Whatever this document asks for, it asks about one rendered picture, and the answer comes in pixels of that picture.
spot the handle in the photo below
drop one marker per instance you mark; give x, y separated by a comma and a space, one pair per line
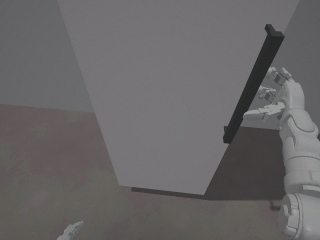
263, 62

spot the left robot hand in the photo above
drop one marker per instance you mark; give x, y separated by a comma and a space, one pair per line
71, 231

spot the right robot forearm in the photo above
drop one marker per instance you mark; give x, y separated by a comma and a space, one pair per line
301, 153

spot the right robot hand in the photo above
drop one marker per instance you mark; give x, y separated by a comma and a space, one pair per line
289, 97

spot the right robot upper arm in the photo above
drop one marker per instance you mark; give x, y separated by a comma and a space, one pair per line
299, 216

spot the fridge door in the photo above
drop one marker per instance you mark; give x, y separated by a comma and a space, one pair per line
165, 76

